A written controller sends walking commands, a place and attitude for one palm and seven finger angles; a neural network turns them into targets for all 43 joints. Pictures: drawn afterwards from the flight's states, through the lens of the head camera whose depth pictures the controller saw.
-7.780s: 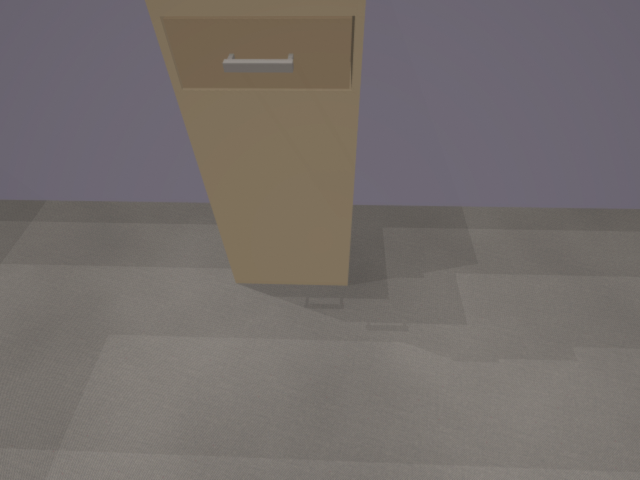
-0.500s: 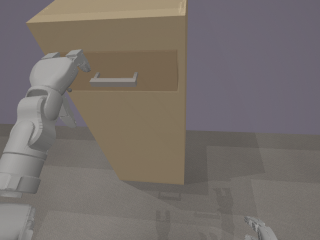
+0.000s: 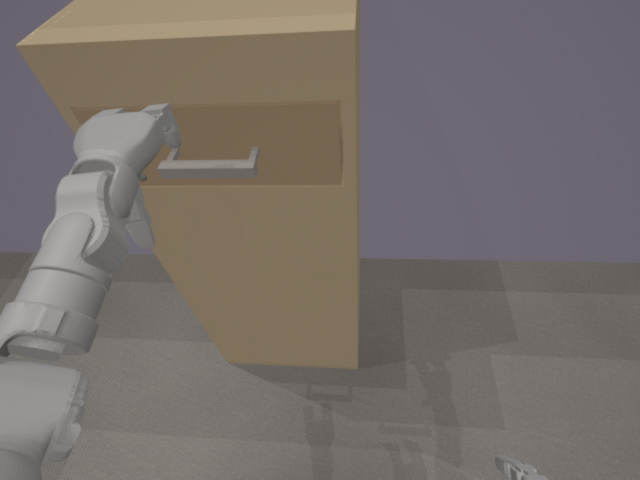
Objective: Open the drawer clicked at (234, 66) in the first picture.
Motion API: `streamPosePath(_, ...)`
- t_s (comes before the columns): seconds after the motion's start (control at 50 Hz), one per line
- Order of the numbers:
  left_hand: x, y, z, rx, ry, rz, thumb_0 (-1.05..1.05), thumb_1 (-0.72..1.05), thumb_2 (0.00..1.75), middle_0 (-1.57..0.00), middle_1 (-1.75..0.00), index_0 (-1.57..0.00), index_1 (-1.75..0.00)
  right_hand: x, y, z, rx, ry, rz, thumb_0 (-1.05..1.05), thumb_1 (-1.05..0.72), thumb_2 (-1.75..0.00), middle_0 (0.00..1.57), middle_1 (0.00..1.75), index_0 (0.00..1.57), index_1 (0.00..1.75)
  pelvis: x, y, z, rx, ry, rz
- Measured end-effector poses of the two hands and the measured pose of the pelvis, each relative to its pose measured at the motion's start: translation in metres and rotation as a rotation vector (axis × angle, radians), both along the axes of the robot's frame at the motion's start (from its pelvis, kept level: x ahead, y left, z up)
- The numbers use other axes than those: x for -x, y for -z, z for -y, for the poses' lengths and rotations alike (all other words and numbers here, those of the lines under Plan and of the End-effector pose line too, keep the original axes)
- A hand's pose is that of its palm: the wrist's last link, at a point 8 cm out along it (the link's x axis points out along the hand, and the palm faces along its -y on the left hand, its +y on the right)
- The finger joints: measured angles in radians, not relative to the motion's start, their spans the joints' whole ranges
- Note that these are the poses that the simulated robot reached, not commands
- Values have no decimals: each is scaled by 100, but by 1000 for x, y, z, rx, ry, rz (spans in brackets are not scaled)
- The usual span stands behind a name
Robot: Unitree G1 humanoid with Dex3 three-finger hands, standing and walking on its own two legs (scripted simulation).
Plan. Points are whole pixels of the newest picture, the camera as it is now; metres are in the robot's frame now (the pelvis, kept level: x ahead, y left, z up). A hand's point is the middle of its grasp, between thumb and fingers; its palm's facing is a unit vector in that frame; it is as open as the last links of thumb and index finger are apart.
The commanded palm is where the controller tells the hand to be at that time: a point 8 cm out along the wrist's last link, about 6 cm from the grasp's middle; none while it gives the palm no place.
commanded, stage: move the hooked fingers above the handle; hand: left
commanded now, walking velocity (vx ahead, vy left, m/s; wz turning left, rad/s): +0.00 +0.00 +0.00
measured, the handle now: (211, 161) +0.53 +0.20 +0.11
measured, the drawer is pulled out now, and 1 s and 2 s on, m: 0.00 0.00 0.00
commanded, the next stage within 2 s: none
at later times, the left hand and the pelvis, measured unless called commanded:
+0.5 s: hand (187, 151) +0.47 +0.20 +0.17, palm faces -0.03 -0.01 -1.00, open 13.5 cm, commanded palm +0.44 +0.22 +0.22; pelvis +0.00 +0.00 +0.00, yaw -3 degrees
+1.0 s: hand (167, 141) +0.48 +0.23 +0.18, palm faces +0.00 +0.01 -1.00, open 13.6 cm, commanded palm +0.46 +0.22 +0.22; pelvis -0.01 +0.00 +0.00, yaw -1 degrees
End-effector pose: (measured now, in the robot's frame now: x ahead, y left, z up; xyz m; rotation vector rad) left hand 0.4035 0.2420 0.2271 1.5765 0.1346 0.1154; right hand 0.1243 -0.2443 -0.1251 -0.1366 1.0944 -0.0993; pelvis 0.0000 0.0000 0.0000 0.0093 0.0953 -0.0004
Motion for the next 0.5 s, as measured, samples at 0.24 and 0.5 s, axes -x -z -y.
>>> streamPosePath(0.24,-24,15,83,80,416,99,0,-49,30,-32,-121,-33,-120,15,-4,11,78,68,18,1,-91,-90,20,30,20,30,3,3,-2,4,8,-18)
streamPosePath(0.5,-52,0,40,23,52,-20,0,-49,30,-37,-125,-36,-125,67,10,12,23,167,-106,1,-91,-90,20,30,20,30,1,1,1,-2,55,-30)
